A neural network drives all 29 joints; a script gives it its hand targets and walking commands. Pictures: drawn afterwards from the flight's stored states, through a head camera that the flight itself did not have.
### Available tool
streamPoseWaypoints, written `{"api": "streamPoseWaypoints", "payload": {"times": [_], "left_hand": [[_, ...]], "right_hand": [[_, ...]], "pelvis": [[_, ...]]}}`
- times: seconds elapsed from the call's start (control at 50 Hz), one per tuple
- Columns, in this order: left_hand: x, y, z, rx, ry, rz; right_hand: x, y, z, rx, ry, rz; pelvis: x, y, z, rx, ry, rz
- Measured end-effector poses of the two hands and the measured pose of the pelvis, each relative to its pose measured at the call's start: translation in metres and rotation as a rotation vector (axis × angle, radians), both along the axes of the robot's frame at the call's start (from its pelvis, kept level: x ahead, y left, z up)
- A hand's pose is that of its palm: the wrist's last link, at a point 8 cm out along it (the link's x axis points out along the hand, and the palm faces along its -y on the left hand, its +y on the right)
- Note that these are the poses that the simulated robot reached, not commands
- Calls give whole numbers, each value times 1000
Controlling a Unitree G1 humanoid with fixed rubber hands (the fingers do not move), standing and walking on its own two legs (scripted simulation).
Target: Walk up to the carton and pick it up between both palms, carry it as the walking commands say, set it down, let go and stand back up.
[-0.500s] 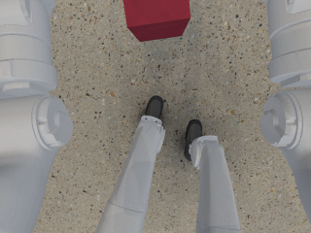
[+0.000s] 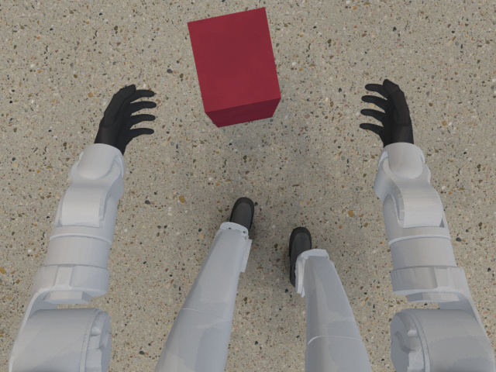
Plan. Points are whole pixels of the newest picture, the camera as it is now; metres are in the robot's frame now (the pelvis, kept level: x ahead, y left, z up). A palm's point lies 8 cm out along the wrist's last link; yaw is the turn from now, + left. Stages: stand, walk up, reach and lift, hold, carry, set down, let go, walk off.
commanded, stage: let go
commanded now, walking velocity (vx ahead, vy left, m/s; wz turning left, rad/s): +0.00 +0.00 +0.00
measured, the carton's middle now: (237, 78) +0.59 +0.16 -0.58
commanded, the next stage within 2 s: stand in 1.12 s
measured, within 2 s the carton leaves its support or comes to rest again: neither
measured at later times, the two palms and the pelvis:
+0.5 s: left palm (134, 251) +0.25 +0.18 -0.03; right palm out of the picture +0.27 -0.26 -0.05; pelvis +0.06 -0.05 +0.04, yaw +2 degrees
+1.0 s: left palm (134, 250) +0.25 +0.18 -0.02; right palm out of the picture +0.31 -0.28 -0.02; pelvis +0.13 -0.07 +0.05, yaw +4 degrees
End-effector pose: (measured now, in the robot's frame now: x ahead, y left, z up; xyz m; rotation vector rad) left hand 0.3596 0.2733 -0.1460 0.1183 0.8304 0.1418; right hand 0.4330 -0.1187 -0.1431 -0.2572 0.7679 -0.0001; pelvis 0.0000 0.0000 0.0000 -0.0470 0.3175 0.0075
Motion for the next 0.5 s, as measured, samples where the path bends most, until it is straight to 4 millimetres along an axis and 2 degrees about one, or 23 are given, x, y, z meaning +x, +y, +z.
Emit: {"api": "streamPoseWaypoints", "payload": {"times": [0.14, 0.2, 0.24, 0.28, 0.34, 0.42, 0.5], "left_hand": [[-51, -1, 61, 5, -37, 55], [-78, -11, 77, 22, -13, 51], [-94, -22, 85, 24, 1, 22], [-108, -36, 89, 22, 17, -8], [-117, -56, 93, 7, 33, -28], [-115, -81, 104, 2, 10, -69], [-111, -94, 120, 40, -17, -89]], "right_hand": [[-22, -6, 54, 26, -31, 37], [-33, -18, 78, 34, -43, 30], [-44, -33, 91, 45, -59, 9], [-59, -49, 96, 58, -48, -8], [-87, -77, 92, 74, -3, -48], [-130, -109, 86, 91, 43, -88], [-165, -139, 89, 73, 58, -99]], "pelvis": [[17, -7, 11, 7, -21, 30], [28, -11, 18, 12, -37, 33], [34, -14, 23, 20, -63, 32], [40, -18, 27, 28, -93, 29], [46, -26, 32, 38, -142, 29], [52, -38, 38, 49, -190, 24], [60, -51, 44, 65, -232, 15]]}}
